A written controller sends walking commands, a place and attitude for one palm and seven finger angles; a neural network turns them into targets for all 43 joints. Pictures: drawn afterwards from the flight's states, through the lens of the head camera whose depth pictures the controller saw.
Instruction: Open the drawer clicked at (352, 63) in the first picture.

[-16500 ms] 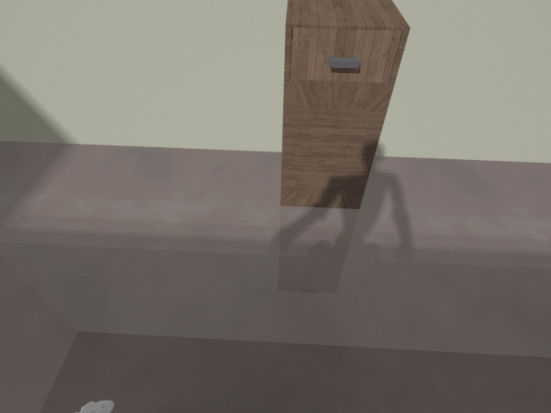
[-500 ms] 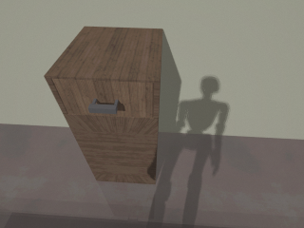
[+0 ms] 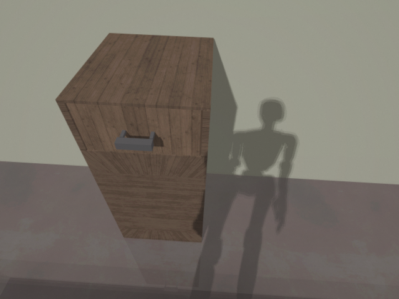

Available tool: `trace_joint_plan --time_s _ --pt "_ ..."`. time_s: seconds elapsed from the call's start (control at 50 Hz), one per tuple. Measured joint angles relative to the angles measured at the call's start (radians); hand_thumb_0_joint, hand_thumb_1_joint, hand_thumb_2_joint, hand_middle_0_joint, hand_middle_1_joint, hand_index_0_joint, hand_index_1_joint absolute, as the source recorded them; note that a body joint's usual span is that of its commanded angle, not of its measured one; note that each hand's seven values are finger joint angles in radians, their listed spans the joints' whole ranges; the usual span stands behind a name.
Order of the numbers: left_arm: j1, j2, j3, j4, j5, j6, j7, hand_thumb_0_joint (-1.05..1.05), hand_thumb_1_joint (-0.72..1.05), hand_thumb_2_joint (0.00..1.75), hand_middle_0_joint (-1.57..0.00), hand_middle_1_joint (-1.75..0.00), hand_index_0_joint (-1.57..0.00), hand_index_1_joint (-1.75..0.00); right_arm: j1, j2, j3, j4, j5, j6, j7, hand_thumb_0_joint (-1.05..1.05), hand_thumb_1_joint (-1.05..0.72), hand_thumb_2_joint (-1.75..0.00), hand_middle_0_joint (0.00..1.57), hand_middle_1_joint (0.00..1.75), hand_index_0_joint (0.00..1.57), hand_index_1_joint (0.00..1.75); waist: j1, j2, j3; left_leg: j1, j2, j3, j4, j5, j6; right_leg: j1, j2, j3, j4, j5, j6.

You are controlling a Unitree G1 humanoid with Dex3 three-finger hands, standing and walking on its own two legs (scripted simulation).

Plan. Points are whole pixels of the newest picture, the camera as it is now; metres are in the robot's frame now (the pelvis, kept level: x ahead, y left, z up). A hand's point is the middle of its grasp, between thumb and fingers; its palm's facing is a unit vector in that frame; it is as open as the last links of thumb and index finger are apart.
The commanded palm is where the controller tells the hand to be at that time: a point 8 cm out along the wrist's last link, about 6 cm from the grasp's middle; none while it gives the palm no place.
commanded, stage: look again from close up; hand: left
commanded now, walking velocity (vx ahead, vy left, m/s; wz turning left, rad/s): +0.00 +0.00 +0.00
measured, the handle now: (136, 139) +0.52 +0.21 +0.00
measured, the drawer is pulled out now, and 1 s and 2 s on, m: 0.00 0.00 0.00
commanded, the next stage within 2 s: raise the hand with hooked fingers in 0.34 s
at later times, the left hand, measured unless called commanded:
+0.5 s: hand out of the picture -0.02 +0.15 -0.17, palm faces -0.08 -0.98 -0.20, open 7.3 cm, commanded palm +0.11 +0.19 -0.06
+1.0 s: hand (112, 293) +0.15 +0.18 -0.06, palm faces -0.13 -0.17 -0.98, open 9.3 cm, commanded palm +0.18 +0.19 +0.02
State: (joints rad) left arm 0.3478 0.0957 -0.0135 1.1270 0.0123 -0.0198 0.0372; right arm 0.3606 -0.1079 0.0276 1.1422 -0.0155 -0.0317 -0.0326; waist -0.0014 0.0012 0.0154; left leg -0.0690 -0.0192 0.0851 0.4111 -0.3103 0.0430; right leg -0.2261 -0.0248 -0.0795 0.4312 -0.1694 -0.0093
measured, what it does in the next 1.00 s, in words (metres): stands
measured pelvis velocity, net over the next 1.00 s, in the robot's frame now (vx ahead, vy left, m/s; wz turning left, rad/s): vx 0.01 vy -0.04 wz -0.04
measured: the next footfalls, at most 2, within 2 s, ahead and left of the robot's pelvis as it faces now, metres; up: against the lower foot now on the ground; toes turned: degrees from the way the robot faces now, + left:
none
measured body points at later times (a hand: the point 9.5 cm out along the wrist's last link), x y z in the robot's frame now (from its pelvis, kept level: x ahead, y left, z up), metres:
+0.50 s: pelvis +0.00 +0.00 +0.00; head +0.00 +0.00 +0.45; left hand -0.01 +0.20 -0.15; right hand -0.02 -0.20 -0.16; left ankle -0.05 +0.08 -0.74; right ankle +0.04 -0.11 -0.74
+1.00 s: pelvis +0.01 -0.04 -0.02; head +0.03 -0.05 +0.43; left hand +0.15 +0.19 -0.01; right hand +0.28 -0.25 -0.07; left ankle -0.05 +0.08 -0.74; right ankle +0.04 -0.11 -0.74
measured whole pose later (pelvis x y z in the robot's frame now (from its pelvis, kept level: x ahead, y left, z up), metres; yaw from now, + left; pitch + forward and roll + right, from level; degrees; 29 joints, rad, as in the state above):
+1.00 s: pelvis +0.01 -0.04 -0.02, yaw -2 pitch +7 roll +2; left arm 0.52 0.33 -0.11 0.02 1.08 -0.04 0.43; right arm 0.02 -0.25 -0.04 0.46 -0.05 0.08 0.06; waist 0.14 -0.02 -0.07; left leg -0.33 0.03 0.12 0.65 -0.43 -0.01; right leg -0.53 0.04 -0.01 0.70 -0.29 -0.07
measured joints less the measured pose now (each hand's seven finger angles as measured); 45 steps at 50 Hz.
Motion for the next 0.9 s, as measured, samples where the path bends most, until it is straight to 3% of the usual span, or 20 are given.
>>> trace_joint_plan --time_s 0.46,0.5,0.58,0.64,0.7,0.76,0.8,0.84,0.9 --pt "0.008 -0.01 -0.003 0.0 0.004 -0.005 0.008 0.0 0.91 0.9 -0.19 -0.3 -0.2 -0.3 0.008 0.011 0.0 0.003 0.003 0.0 -0.001 0.0 -0.91 -0.9 0.2 0.3 0.2 0.3 0.004 -0.003 -0.002 -0.006 0.007 0.003 0.011 -0.007 -0.006 -0.006 0.007 0.002 0.008 -0.005 -0.004" --pt "0.108 0.038 -0.075 -0.317 0.061 0.144 0.034 0.04 0.94 0.9 -0.2 -0.3 -0.2 -0.31 0.037 -0.001 0.015 -0.095 0.034 -0.044 -0.016 0.0 -0.91 -0.9 0.2 0.3 0.2 0.3 0.023 -0.009 0.014 -0.007 0.004 0.025 0.026 -0.016 -0.006 -0.03 0.006 0.024 0.05 -0.018 -0.008" --pt "0.188 0.144 -0.09 -0.731 0.091 0.186 0.148 0.1 0.95 0.89 -0.21 -0.32 -0.21 -0.32 0.062 -0.07 -0.015 -0.203 0.079 -0.201 -0.059 0.03 -0.93 -0.9 0.2 0.3 0.21 0.3 0.014 0.024 -0.031 -0.045 -0.024 0.02 0.058 -0.029 -0.003 -0.089 -0.022 0.033 0.139 -0.066 -0.006" --pt "0.142 0.18 -0.118 -0.954 0.223 0.183 0.195 0.08 0.9 0.87 -0.2 -0.35 -0.21 -0.35 0.015 -0.145 -0.023 -0.289 0.078 -0.268 -0.061 0.03 -0.93 -0.9 0.2 0.3 0.2 0.3 0.006 0.071 -0.071 -0.102 -0.023 0.015 0.117 -0.052 0.003 -0.134 -0.024 0.03 0.176 -0.083 -0.004" --pt "0.026 0.178 -0.152 -1.072 0.448 0.139 0.248 0.06 0.83 0.85 -0.2 -0.38 -0.2 -0.38 -0.077 -0.191 -0.037 -0.396 0.026 -0.267 -0.038 0.03 -0.93 -0.9 0.2 0.3 0.2 0.3 -0.022 0.087 -0.094 -0.175 -0.021 0.007 0.184 -0.075 0.001 -0.198 -0.015 0.04 0.226 -0.1 -0.01" --pt "-0.037 0.125 -0.148 -1.108 0.675 0.073 0.289 0.04 0.76 0.82 -0.2 -0.42 -0.21 -0.42 -0.18 -0.199 -0.054 -0.511 -0.013 -0.172 0.011 0.02 -0.92 -0.9 0.2 0.3 0.2 0.3 -0.018 0.071 -0.104 -0.211 -0.006 0.03 0.207 -0.085 -0.007 -0.243 0.008 0.068 0.244 -0.096 -0.019" --pt "-0.014 0.1 -0.143 -1.121 0.793 0.027 0.303 0.02 0.7 0.8 -0.21 -0.45 -0.21 -0.45 -0.236 -0.188 -0.057 -0.579 -0.018 -0.083 0.04 0.02 -0.92 -0.9 0.2 0.3 0.2 0.3 -0.005 0.044 -0.112 -0.221 0.008 0.053 0.203 -0.089 -0.016 -0.267 0.027 0.088 0.249 -0.093 -0.027" --pt "0.033 0.099 -0.143 -1.124 0.881 -0.01 0.314 0.01 0.65 0.79 -0.21 -0.48 -0.21 -0.48 -0.275 -0.173 -0.059 -0.634 -0.015 -0.005 0.064 0.02 -0.91 -0.9 0.2 0.3 0.2 0.3 0.016 0.008 -0.108 -0.224 0.018 0.065 0.198 -0.09 -0.027 -0.28 0.04 0.098 0.253 -0.094 -0.037" --pt "0.113 0.125 -0.142 -1.118 0.977 -0.027 0.338 0.0 0.58 0.76 -0.22 -0.52 -0.23 -0.52 -0.316 -0.16 -0.063 -0.688 -0.016 0.076 0.088 0.01 -0.91 -0.9 0.19 0.3 0.2 0.3 0.06 -0.029 -0.085 -0.228 0.036 0.064 0.203 -0.096 -0.041 -0.284 0.057 0.095 0.255 -0.099 -0.052"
